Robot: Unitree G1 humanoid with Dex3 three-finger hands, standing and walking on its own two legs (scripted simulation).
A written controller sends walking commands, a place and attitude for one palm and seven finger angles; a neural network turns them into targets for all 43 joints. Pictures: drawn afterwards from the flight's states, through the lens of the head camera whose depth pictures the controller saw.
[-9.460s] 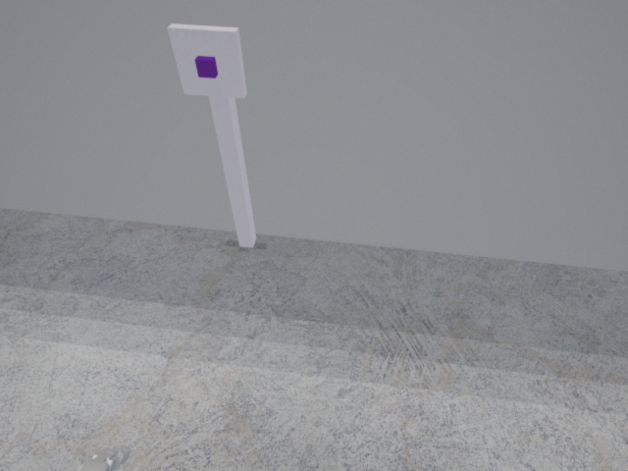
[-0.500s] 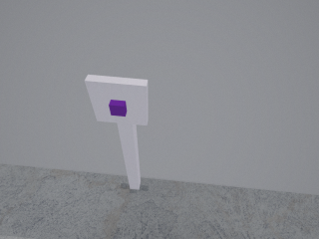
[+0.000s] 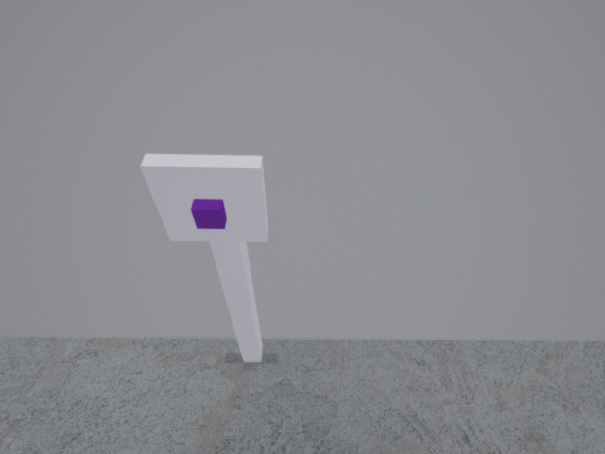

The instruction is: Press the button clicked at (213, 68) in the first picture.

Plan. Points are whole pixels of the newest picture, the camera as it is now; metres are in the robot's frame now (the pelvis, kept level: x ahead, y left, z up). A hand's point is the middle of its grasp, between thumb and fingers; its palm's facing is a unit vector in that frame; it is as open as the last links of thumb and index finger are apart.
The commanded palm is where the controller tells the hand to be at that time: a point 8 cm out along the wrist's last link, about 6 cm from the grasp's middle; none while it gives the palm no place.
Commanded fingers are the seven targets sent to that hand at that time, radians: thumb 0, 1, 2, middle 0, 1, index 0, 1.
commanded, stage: look again from close up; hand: left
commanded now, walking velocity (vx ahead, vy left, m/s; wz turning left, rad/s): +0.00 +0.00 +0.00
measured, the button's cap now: (209, 212) +0.47 +0.19 +0.02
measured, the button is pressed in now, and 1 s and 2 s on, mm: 0 0 0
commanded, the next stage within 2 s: raise the hand and make a fist in 0.38 s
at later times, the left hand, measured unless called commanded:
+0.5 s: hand out of the picture -0.04 +0.17 -0.18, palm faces +0.04 -0.99 -0.16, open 7.4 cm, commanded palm +0.07 +0.23 -0.07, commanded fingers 0.00 0.90 0.90 -0.25 -0.36 -0.25 -0.36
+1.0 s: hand out of the picture +0.10 +0.19 -0.07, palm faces +0.20 -0.98 -0.04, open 4.7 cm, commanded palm +0.10 +0.23 -0.04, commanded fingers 0.00 0.90 0.90 -0.94 -1.11 -0.94 -1.11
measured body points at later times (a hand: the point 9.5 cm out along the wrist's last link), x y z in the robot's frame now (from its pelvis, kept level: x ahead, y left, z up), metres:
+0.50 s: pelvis -0.03 +0.01 +0.00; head -0.04 +0.02 +0.45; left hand -0.04 +0.22 -0.17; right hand -0.02 -0.21 -0.16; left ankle +0.00 +0.10 -0.74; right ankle -0.01 -0.11 -0.74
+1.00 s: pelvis -0.04 -0.02 -0.09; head +0.00 +0.01 +0.36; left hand +0.08 +0.24 -0.07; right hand +0.21 -0.25 -0.11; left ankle +0.00 +0.10 -0.74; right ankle +0.00 -0.11 -0.74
